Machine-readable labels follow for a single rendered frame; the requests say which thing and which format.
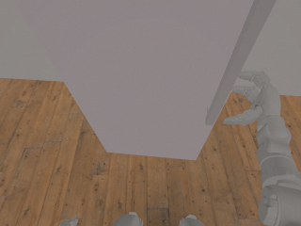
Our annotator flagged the robot right hand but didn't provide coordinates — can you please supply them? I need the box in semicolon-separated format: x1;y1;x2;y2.
223;71;281;126

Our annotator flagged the left robot thigh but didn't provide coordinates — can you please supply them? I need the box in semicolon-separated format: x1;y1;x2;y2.
111;214;143;226

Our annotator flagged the handle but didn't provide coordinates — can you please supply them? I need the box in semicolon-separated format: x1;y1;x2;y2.
205;0;277;125

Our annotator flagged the robot right shin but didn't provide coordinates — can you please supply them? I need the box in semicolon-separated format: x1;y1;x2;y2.
186;215;197;219

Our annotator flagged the robot right forearm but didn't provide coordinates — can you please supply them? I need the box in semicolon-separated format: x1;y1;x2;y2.
256;115;301;190

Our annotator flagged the fridge door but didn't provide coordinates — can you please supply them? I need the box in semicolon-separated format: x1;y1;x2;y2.
13;0;278;161

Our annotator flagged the robot right upper arm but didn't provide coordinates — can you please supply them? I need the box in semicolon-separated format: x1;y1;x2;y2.
258;185;301;226

